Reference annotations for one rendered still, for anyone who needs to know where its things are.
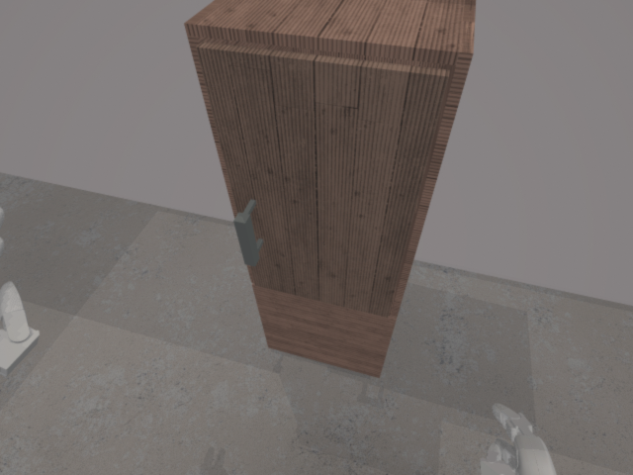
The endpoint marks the right robot hand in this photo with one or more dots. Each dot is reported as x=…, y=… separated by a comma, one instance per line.
x=529, y=456

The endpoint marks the handle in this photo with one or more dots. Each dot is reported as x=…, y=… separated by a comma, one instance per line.
x=246, y=237

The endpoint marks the left robot hand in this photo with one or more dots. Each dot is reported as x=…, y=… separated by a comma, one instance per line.
x=17, y=339

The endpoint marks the cupboard door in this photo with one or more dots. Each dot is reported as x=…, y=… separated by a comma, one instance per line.
x=334, y=152

